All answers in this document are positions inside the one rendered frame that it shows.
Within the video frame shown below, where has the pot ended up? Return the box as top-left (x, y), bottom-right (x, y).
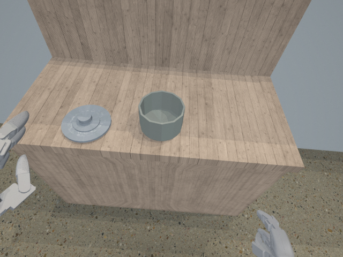
top-left (138, 90), bottom-right (185, 141)

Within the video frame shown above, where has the right robot hand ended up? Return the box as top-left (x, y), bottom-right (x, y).
top-left (252, 210), bottom-right (295, 257)

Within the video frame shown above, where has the lid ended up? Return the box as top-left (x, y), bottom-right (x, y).
top-left (61, 105), bottom-right (111, 143)

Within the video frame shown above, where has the left robot hand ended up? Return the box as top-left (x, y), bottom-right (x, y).
top-left (0, 111), bottom-right (36, 217)

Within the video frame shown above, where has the table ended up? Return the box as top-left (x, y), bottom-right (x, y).
top-left (0, 0), bottom-right (311, 216)

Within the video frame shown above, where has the knob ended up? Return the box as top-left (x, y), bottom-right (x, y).
top-left (77, 111), bottom-right (92, 124)

